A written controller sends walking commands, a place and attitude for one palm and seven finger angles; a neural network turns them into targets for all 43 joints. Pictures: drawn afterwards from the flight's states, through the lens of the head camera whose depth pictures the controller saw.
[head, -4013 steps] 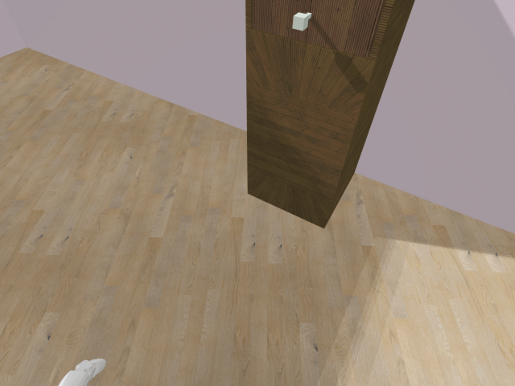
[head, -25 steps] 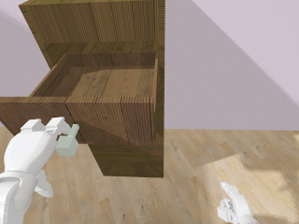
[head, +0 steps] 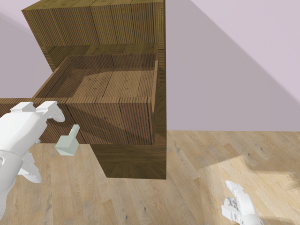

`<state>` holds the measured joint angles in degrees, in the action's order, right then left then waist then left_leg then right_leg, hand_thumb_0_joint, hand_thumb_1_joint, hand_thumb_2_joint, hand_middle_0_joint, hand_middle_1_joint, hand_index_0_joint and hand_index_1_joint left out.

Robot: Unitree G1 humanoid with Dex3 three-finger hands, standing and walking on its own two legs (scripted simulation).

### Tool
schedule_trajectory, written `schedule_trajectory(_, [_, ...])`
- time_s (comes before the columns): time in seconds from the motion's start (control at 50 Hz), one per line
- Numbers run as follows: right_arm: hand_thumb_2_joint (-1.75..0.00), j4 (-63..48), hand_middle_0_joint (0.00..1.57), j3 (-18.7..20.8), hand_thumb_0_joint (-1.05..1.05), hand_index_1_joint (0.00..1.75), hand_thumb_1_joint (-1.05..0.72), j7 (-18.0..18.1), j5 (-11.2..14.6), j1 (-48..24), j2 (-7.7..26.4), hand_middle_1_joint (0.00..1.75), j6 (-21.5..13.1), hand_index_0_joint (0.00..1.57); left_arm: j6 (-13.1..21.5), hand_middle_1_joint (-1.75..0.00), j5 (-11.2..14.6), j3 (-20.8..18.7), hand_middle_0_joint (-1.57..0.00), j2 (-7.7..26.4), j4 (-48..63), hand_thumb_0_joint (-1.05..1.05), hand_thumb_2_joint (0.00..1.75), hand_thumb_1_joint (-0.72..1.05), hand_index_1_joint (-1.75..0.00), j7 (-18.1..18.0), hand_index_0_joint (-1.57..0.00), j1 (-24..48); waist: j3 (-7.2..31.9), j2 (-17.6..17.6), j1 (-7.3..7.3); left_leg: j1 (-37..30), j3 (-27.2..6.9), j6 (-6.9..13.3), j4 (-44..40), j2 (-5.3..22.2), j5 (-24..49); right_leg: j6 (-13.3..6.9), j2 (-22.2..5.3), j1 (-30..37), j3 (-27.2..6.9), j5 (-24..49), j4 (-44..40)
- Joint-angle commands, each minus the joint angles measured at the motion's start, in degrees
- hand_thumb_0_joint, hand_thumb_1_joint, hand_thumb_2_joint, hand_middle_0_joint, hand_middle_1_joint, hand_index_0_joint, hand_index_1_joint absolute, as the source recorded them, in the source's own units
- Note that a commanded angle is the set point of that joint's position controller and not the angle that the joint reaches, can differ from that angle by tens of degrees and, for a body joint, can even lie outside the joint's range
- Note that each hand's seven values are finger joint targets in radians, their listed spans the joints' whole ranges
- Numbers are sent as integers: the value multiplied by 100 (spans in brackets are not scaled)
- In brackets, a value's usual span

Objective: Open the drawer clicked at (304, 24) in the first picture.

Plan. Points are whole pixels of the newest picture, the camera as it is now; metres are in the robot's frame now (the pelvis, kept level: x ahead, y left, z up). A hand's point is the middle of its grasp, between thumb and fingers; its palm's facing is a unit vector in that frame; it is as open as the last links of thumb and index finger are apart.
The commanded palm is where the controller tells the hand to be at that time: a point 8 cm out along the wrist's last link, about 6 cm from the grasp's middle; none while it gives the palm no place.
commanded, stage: lift the hand off the handle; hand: left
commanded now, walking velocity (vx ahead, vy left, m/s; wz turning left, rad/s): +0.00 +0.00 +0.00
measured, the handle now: (70, 138) +0.25 +0.24 +0.14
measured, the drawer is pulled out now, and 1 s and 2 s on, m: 0.30 0.30 0.30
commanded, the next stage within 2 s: draw the hand back to the body in 0.84 s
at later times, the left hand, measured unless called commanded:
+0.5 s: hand (30, 107) +0.24 +0.27 +0.25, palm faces +0.23 +0.01 -0.97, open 13.8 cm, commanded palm +0.18 +0.28 +0.32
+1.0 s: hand (29, 103) +0.24 +0.27 +0.27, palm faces +0.14 +0.01 -0.99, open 13.9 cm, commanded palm +0.18 +0.28 +0.35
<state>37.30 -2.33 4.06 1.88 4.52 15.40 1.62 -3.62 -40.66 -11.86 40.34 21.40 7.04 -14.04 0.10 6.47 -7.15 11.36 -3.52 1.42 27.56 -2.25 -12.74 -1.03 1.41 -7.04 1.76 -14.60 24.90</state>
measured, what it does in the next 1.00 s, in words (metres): stands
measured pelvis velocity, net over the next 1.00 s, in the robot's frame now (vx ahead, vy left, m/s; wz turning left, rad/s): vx -0.02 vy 0.00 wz -0.01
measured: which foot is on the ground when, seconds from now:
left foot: down 0.00-1.00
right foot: down 0.00-1.00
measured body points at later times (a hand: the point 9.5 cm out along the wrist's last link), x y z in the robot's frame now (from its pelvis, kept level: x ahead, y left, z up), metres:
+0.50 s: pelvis -0.01 +0.01 +0.00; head -0.04 -0.05 +0.45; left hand +0.22 +0.27 +0.31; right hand +0.24 -0.18 -0.08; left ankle +0.03 +0.10 -0.74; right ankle -0.01 -0.11 -0.74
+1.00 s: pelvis -0.02 +0.00 +0.00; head -0.04 -0.05 +0.44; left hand +0.22 +0.27 +0.32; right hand +0.22 -0.19 -0.08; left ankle +0.03 +0.10 -0.74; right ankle -0.01 -0.11 -0.74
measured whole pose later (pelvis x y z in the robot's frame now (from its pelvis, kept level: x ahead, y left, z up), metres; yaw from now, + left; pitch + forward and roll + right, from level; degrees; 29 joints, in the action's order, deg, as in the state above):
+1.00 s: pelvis -0.02 +0.00 +0.00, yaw -1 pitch -2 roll -1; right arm 34.9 -4.3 1.4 3.5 3.9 16.7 1.7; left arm -11.5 -36.2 -13.4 46.7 22.0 25.4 6.8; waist 2.1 7.9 -6.9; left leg 15.7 -2.7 1.6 28.5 -2.7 -11.0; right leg -0.7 0.9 -12.6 1.1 -13.8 28.0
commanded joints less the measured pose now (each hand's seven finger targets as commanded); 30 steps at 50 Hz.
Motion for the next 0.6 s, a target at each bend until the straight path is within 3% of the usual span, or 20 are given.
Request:
schedule_trajectory(0.0, [-90,-1032,20,169,0,30,-90,47,-16,-1107,526,30,-374,20,-7,-120,30,-1308,-30,1703,1072,0,30,-50,-120,-215,-30,1653,942,-3,53,-347,161,-25,-361,-2,943,65,-64,-96,9,587,-469])
schedule_trajectory(0.04, [-90,-1079,20,129,0,30,-90,21,-29,-1166,476,30,-433,20,60,-120,62,-1326,-30,1752,1452,0,30,-50,-120,-191,-30,1842,1210,172,13,-460,124,-40,-331,-19,1102,35,-68,37,10,683,-426])
schedule_trajectory(0.06, [-90,-1101,20,136,0,30,-90,20,-26,-1162,455,30,-440,20,73,-120,97,-1159,-30,1573,1475,0,30,-50,-120,-183,-30,1838,1102,129,58,-458,138,-32,-346,-14,1063,50,-66,-53,30,656,-440])
schedule_trajectory(0.08, [-90,-1065,20,159,0,30,-90,13,-24,-1121,496,30,-444,20,82,-120,77,-1292,-30,1715,1455,0,30,-50,-120,-206,-30,1903,1129,27,56,-446,123,-39,-352,-4,1098,51,-54,-46,31,697,-444])
schedule_trajectory(0.1, [-90,-1098,20,149,0,30,-90,-3,-24,-1159,481,30,-447,20,79,-120,81,-1207,-30,1628,1540,0,30,-50,-120,-194,-30,1963,1124,28,48,-443,94,-45,-374,-3,1112,53,-53,-68,62,687,-429])
schedule_trajectory(0.14, [-90,-1074,20,106,0,30,-90,-35,-5,-1196,456,30,-484,20,-17,-120,107,-1100,-30,1533,1430,0,30,-50,-120,-138,-30,2055,1047,112,42,-358,81,-74,-442,11,980,36,-53,-92,72,536,-426])
schedule_trajectory(0.18, [-90,-1030,20,134,0,30,-90,-57,18,-1182,509,30,-437,20,-183,-120,124,-1174,-30,1599,1082,0,30,-50,-120,-104,-30,2030,848,-132,26,-212,80,-78,-500,37,895,49,-50,-135,72,543,-448])
schedule_trajectory(0.22, [-90,-1053,20,104,0,30,-90,-82,102,-1362,532,30,-429,20,-391,-120,154,-1203,-30,1658,991,0,30,-50,-120,3,-30,2245,801,51,8,-159,47,-114,-518,71,869,6,-28,-97,14,537,-448])
schedule_trajectory(0.24, [-90,-1023,20,74,0,30,-90,-101,61,-1316,513,30,-391,20,-454,-120,71,-1164,-30,1758,974,0,30,-50,-120,61,-30,2502,947,-81,-20,-115,64,-113,-563,44,844,21,-61,-23,46,446,-396])
schedule_trajectory(0.28, [-90,-1074,20,85,0,30,-90,-132,81,-1376,529,30,-347,20,-570,-120,55,-942,-30,1635,1038,0,30,-50,-120,162,-30,2724,1040,-94,-13,-168,61,-100,-594,48,886,28,-57,-17,46,511,-381])
schedule_trajectory(0.32, [-90,-1133,20,55,0,30,-90,-146,155,-1520,512,30,-376,20,-737,-120,103,-811,-30,1528,1057,0,30,-50,-120,307,-30,2779,1124,168,-6,-221,25,-115,-571,71,910,-8,-24,-12,3,540,-364])
schedule_trajectory(0.38, [-90,-1127,20,28,0,30,-90,-189,114,-1464,529,30,-272,20,-886,-120,53,-915,-30,1754,870,0,30,-50,-120,566,-30,2680,1114,-393,-67,-37,77,-84,-615,75,846,42,-76,48,19,529,-319])
schedule_trajectory(0.42, [-90,-1175,20,-6,0,30,-90,-190,168,-1575,530,30,-281,20,-951,-120,101,-872,-30,1719,919,0,30,-50,-120,691,-30,2866,1026,-197,-19,-27,60,-79,-583,103,804,20,-53,-53,-24,514,-347])
schedule_trajectory(0.46, [-90,-1141,20,-34,0,30,-90,-203,132,-1495,509,30,-254,20,-980,-120,48,-840,-30,1794,612,0,30,-50,-120,832,-30,3113,938,-426,-16,100,81,-75,-633,96,640,47,-87,-128,19,291,-331])
schedule_trajectory(0.48, [-90,-1151,20,-17,0,30,-90,-208,133,-1489,548,30,-246,20,-945,-120,59,-1088,-30,2078,759,0,30,-50,-120,861,-30,3187,1108,-418,-63,69,69,-66,-610,95,674,52,-84,-55,-7,333,-317])
schedule_trajectory(0.52, [-90,-1239,20,-12,0,30,-90,-200,155,-1565,534,30,-289,20,-883,-120,174,-1213,-30,2195,1152,0,30,-50,-120,895,-30,3344,1389,18,-80,-84,60,-63,-513,80,817,11,-86,47,-87,492,-289])
schedule_trajectory(0.54, [-90,-1223,20,-57,0,30,-90,-212,114,-1549,470,30,-300,20,-858,-120,131,-1262,-30,2277,1107,0,30,-50,-120,942,-30,3512,1513,-67,-134,-63,80,-72,-480,29,879,20,-121,104,-73,465,-234])
schedule_trajectory(0.56, [-90,-1193,20,-49,0,30,-90,-209,113,-1493,470,30,-302,20,-839,-120,172,-1146,-30,2131,835,0,30,-50,-120,983,-30,3498,1258,-222,-64,-14,97,-67,-503,57,783,43,-110,-72,-15,384,-277])
schedule_trajectory(0.58, [-90,-1205,20,-33,0,30,-90,-217,127,-1468,495,30,-306,20,-794,-120,230,-1278,-30,2244,901,0,30,-50,-120,998,-30,3480,1243,-218,-90,-4,83,-68,-512,77,749,52,-107,-94,-10,373,-299])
